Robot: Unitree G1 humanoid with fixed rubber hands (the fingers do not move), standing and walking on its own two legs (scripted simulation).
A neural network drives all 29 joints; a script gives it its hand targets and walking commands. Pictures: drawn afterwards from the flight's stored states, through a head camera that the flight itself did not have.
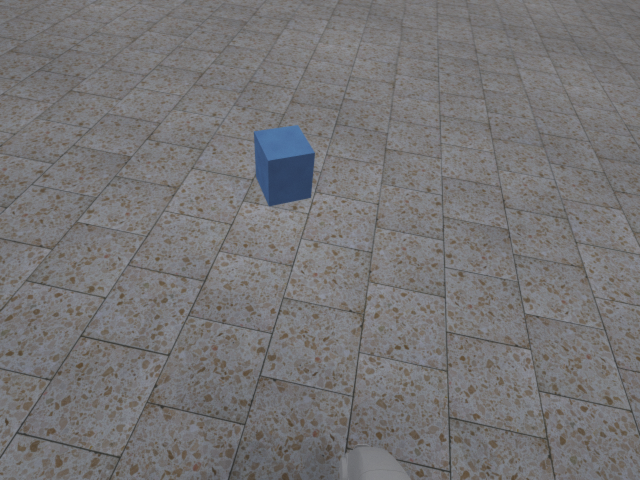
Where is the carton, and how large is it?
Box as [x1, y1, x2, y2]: [254, 125, 314, 205]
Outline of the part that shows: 297,125 254,131 256,177 269,205 310,197 314,152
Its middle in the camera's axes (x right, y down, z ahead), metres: -0.17 -0.35 +1.73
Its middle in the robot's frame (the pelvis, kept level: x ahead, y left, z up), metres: +1.44 +0.05 -0.62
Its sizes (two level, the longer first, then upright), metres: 0.210 0.200 0.250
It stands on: the floor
